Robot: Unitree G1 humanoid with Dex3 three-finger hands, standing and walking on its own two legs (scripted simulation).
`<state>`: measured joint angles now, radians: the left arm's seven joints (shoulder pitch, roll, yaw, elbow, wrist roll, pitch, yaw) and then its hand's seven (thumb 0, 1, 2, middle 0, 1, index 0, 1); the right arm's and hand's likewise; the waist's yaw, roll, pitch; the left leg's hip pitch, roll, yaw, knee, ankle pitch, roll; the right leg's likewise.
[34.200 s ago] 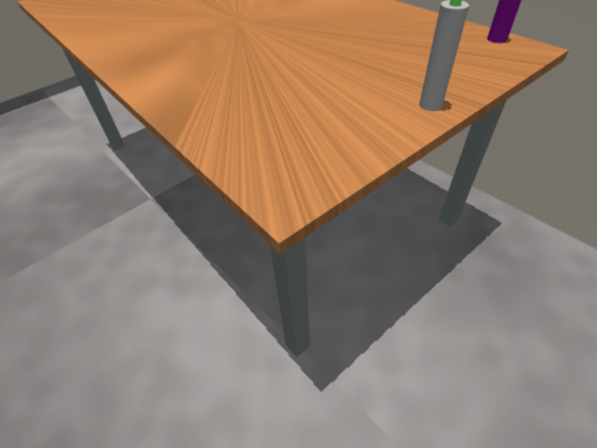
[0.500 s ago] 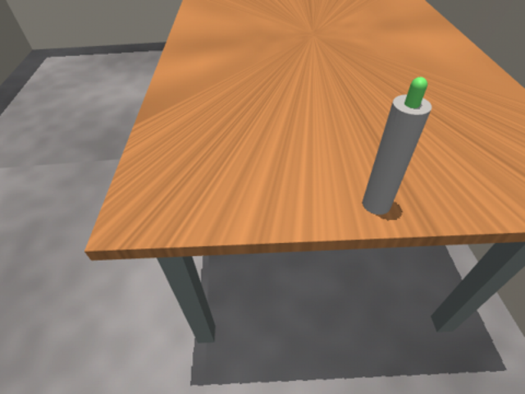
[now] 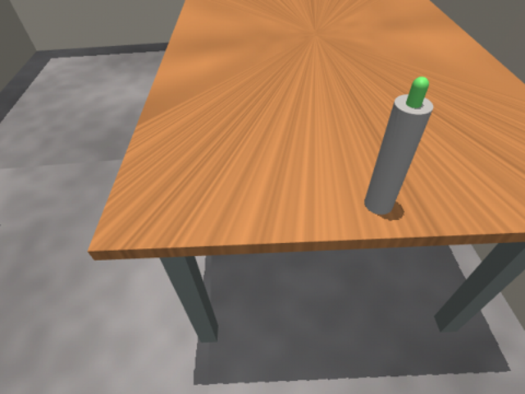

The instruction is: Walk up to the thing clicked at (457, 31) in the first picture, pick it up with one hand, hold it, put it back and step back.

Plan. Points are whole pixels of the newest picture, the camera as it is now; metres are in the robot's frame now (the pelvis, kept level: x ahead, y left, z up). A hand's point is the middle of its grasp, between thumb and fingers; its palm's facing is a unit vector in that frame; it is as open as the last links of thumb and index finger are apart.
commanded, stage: stand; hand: right
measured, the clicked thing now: (396, 152) +0.48 -0.20 +0.11
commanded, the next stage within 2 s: none
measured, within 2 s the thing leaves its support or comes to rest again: neither
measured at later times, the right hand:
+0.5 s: hand out of the picture +0.06 -0.26 -0.16, palm faces -0.03 +0.94 -0.35, open 7.5 cm
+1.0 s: hand out of the picture +0.08 -0.26 -0.16, palm faces -0.03 +0.94 -0.34, open 7.4 cm
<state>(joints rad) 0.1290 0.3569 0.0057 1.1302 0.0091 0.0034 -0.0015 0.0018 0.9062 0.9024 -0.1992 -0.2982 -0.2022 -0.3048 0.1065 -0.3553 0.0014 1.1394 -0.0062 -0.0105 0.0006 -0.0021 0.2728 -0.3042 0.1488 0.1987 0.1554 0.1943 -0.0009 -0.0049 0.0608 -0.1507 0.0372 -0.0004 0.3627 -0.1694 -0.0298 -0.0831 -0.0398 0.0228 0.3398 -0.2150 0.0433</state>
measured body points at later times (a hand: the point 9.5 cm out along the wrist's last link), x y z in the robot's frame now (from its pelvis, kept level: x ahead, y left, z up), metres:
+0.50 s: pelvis +0.00 +0.00 +0.00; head +0.02 +0.00 +0.45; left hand +0.06 +0.30 -0.14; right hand +0.07 -0.31 -0.13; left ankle +0.02 +0.14 -0.75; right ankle -0.02 -0.15 -0.75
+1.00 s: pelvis +0.01 +0.00 +0.00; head +0.02 +0.00 +0.45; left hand +0.07 +0.30 -0.13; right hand +0.08 -0.31 -0.13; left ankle +0.02 +0.14 -0.75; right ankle -0.02 -0.15 -0.75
